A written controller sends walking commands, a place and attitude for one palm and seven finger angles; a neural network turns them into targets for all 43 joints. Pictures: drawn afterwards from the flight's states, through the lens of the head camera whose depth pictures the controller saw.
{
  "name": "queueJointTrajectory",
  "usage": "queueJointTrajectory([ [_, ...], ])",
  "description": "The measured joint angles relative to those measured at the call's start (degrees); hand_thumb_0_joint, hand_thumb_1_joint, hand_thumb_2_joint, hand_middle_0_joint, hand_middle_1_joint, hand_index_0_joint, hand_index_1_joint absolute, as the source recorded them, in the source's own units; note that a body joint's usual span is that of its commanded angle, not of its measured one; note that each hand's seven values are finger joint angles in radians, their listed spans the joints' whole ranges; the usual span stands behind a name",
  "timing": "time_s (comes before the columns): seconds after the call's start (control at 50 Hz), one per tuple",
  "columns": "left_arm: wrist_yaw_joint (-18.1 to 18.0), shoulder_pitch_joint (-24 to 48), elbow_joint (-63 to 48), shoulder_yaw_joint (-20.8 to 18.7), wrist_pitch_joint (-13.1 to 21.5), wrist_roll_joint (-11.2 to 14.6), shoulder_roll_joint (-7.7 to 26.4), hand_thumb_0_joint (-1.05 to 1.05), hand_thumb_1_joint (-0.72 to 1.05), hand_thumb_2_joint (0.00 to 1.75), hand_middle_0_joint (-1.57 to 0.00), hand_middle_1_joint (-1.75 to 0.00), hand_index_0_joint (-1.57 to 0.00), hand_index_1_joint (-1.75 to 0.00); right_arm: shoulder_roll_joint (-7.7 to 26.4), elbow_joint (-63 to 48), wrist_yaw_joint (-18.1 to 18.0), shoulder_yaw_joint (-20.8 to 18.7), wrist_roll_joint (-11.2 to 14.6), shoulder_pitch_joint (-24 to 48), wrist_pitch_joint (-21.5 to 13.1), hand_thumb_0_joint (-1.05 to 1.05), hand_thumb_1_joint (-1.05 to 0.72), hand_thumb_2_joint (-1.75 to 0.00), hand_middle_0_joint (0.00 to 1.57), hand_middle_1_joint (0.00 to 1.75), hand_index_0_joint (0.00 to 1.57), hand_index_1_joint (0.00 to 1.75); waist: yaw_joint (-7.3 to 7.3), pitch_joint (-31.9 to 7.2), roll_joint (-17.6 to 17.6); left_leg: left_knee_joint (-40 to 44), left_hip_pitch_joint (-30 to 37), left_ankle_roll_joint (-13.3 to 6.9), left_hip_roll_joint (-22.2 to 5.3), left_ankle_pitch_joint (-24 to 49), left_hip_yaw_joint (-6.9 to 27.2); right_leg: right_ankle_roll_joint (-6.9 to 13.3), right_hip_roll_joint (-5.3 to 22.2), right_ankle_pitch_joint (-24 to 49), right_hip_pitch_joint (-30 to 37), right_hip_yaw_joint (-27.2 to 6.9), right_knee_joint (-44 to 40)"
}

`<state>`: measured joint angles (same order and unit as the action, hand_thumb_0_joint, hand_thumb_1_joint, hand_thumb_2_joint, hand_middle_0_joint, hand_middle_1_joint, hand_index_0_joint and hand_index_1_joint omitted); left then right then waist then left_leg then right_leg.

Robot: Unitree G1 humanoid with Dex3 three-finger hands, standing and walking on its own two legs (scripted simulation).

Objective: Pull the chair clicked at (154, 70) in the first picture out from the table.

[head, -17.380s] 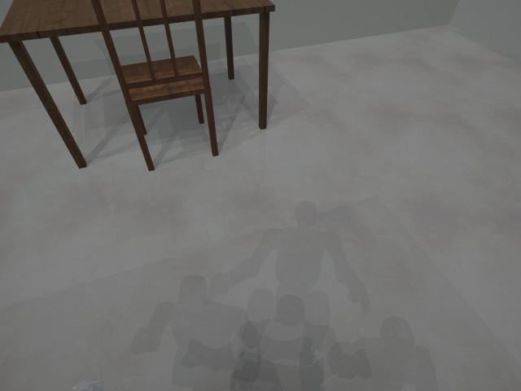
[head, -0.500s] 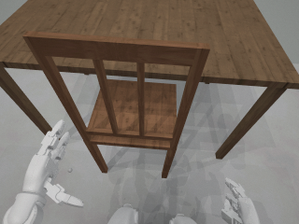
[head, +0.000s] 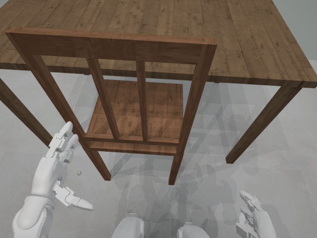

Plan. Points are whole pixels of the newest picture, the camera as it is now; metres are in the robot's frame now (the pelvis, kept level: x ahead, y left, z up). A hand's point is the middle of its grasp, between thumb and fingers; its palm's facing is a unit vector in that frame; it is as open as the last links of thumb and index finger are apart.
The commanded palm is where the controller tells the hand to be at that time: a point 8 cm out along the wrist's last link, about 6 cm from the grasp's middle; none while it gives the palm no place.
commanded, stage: aim the fingers beside a spindle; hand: left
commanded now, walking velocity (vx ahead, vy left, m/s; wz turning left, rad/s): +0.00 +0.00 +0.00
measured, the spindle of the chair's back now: (107, 106) +0.46 +0.17 +0.02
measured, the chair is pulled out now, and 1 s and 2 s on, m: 0.00 0.00 0.00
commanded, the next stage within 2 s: push the fingers through the gap in 1.56 s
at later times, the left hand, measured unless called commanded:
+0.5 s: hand (93, 166) +0.29 +0.17 +0.01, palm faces -0.08 -1.00 -0.04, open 17.0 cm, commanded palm +0.27 +0.23 +0.01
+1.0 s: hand (108, 159) +0.31 +0.14 -0.01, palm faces -0.08 -1.00 -0.04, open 17.0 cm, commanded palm +0.30 +0.20 -0.01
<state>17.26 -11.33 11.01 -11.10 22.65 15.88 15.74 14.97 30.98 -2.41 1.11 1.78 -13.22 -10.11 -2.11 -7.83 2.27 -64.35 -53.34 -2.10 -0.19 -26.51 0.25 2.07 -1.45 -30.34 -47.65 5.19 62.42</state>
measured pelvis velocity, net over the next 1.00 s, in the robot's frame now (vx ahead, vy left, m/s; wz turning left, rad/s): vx -0.01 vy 0.00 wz -0.01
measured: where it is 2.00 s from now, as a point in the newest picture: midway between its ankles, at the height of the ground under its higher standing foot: outside the picture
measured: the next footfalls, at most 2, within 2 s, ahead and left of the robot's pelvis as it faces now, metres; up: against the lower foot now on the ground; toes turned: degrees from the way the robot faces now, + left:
none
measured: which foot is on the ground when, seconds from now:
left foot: down 0.00-1.00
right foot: down 0.00-1.00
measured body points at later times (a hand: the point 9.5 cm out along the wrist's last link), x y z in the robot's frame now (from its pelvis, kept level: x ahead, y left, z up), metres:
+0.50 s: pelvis +0.00 +0.00 -0.01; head +0.08 +0.01 +0.43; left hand +0.28 +0.23 +0.02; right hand +0.17 -0.24 -0.10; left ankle +0.04 +0.09 -0.66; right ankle +0.00 -0.10 -0.66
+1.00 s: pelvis -0.01 +0.00 -0.03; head +0.09 +0.00 +0.41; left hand +0.31 +0.20 +0.00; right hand +0.15 -0.25 -0.13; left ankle +0.04 +0.09 -0.66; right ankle +0.00 -0.10 -0.66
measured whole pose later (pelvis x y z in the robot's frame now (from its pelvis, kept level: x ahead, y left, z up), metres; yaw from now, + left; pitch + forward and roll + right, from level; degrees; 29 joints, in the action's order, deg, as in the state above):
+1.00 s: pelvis -0.01 +0.00 -0.03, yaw -1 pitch +20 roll -2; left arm 8.4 1.3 18.9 -4.3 25.5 10.3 12.0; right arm 14.9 31.3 0.1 1.0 0.3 -11.6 -4.2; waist -2.4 -8.9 2.5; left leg -72.0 -63.5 -2.4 -0.3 -28.9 -0.4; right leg 2.0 -1.2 -33.1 -58.1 4.7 70.9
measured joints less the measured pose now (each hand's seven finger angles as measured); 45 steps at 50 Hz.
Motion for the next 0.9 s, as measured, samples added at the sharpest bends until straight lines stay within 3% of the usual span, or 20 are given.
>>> queueJointTrajectory([
  [0.34,-2.2,3.3,1.5,3.0,1.8,-1.5,-1.5,-0.02,-0.5,0.3,-0.06,-0.08,-0.06,-0.08,0.1,0.2,0.6,0.0,-0.5,0.8,0.9,0.01,-0.9,-0.9,0.2,0.3,0.2,0.3,0.15,-0.4,0.2,-3.0,-3.8,-0.2,0.1,-0.9,-0.1,-0.1,0.3,-1.1,-3.8,0.0,3.2],
  [0.9,-8.4,10.8,6.3,6.4,2.6,-5.2,-3.5,-0.02,-0.5,0.3,-0.06,-0.08,-0.06,-0.08,-0.1,0.0,2.3,-0.1,-1.4,1.3,5.3,0.01,-0.9,-0.9,0.2,0.3,0.2,0.3,-0.37,-1.0,0.3,-6.8,-8.9,-0.4,0.0,-2.2,-0.7,-0.2,0.3,-2.5,-9.2,-0.5,7.5],
])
